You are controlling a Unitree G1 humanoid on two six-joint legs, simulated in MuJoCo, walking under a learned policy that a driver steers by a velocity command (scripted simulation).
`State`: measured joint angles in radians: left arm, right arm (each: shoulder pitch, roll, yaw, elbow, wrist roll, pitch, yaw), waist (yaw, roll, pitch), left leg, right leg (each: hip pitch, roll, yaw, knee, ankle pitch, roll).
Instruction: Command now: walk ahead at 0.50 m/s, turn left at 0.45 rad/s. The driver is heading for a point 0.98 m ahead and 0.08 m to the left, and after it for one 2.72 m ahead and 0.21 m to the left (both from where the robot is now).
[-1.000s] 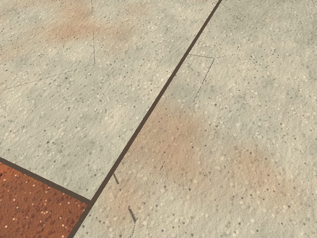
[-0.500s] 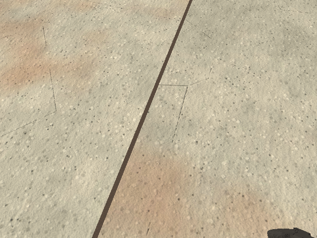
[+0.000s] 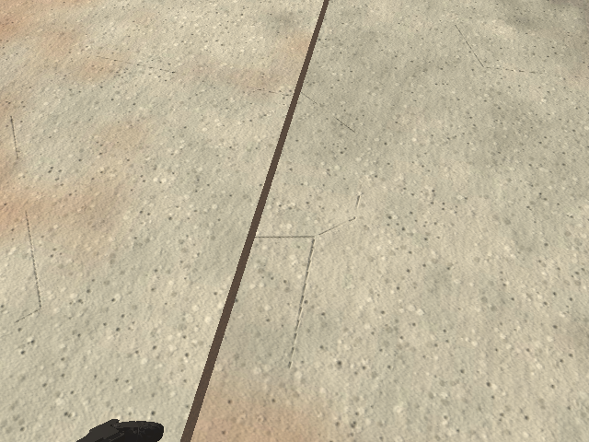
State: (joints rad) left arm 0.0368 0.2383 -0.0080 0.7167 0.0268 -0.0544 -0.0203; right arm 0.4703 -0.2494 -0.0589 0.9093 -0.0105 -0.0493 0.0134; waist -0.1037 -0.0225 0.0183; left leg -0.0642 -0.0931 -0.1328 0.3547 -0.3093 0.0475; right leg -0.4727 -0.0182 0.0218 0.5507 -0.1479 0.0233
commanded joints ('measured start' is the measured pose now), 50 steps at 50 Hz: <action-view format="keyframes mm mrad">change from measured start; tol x32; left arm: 1 167 150 53 -13 7 -35 25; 28 553 18 35 116 -58 3 37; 50 237 50 79 53 -8 107 1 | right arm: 1 -69 -174 -44 -79 4 -14 -6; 50 -261 -147 -26 -110 -16 58 -48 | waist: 1 155 52 -65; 22 138 -67 57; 29 9 78 -496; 32 107 93 -84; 50 109 129 -60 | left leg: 1 -201 169 -187 134 329 88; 3 -542 -36 45 629 -232 30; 5 -625 84 38 789 -140 39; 25 -241 23 231 180 195 76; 28 449 601 -327 230 1441 302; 34 -183 348 107 -55 882 147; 42 -182 366 153 -138 243 176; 50 -128 430 173 -6 270 156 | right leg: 1 383 6 13 -118 -26 -37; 4 614 -429 671 -325 -512 -216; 24 481 -220 -211 -133 833 -112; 26 388 -175 -230 181 676 -83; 28 9 4 -93 731 -568 -34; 50 168 -6 -109 108 -253 -62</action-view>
